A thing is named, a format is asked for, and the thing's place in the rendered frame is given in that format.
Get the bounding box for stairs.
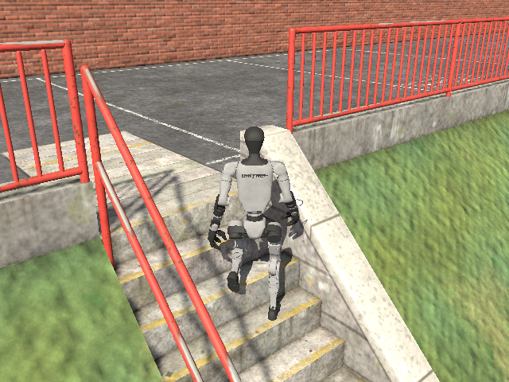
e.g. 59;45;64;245
100;194;366;382

